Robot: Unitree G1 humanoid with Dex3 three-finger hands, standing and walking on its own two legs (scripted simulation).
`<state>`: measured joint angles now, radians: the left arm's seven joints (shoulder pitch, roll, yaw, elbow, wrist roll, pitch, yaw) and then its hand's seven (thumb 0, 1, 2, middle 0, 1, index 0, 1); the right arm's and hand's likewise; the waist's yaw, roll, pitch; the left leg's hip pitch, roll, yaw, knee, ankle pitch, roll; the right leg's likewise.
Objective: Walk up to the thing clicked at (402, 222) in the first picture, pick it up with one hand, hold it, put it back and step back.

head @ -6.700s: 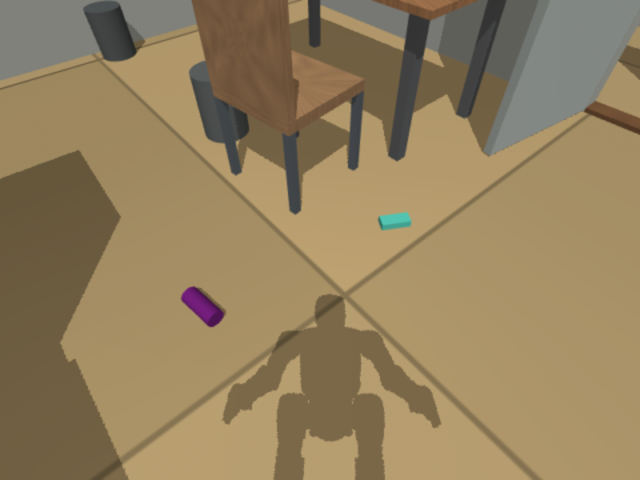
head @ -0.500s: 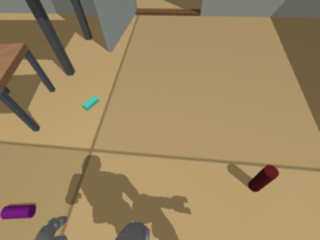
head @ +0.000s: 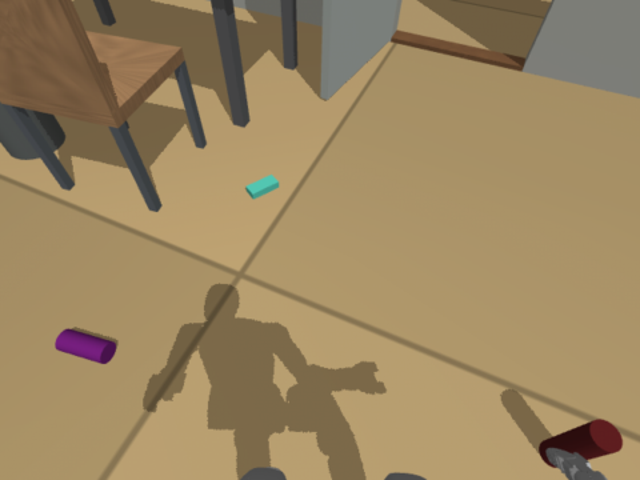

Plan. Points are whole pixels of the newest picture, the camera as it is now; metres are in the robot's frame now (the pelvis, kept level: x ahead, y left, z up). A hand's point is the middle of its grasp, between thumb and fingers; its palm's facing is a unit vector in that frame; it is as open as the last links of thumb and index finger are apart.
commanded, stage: walk up
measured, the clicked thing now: (262, 186) +1.28 +0.28 -0.74
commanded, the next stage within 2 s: stand in 1.02 s
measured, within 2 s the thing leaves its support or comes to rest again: neither
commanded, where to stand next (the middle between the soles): +0.05 -0.01 m, yaw +12 degrees
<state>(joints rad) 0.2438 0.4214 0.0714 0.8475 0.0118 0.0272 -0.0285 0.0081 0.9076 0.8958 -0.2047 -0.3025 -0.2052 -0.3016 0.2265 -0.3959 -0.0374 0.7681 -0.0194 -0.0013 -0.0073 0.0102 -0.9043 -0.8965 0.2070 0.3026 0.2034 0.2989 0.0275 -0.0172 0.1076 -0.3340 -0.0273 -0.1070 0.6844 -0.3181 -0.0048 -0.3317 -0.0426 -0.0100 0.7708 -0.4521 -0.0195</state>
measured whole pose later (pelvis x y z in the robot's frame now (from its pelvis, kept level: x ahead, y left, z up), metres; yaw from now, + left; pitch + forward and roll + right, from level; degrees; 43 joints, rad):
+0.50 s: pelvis +0.00 +0.01 +0.00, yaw +10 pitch -2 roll +0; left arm 0.22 0.42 0.05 0.88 0.00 0.02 -0.01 0.01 0.91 0.90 -0.20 -0.30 -0.21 -0.30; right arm 0.22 -0.37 -0.03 0.87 -0.01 -0.02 0.00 0.01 -0.91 -0.90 0.21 0.30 0.20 0.30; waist 0.02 -0.04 0.11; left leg -0.33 -0.04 -0.04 0.67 -0.31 0.02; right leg -0.34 -0.07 0.00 0.83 -0.51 -0.02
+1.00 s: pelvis +0.00 +0.00 +0.02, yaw +13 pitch -2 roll -1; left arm 0.07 0.37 0.02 1.06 0.00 0.00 -0.02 0.01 0.91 0.90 -0.21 -0.30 -0.21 -0.30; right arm 0.10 -0.35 0.01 1.07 0.00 -0.02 0.01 0.01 -0.91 -0.90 0.20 0.30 0.20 0.30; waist 0.02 -0.01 0.07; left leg -0.24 -0.02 -0.11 0.47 -0.20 -0.01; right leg -0.15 -0.05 -0.07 0.44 -0.25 0.03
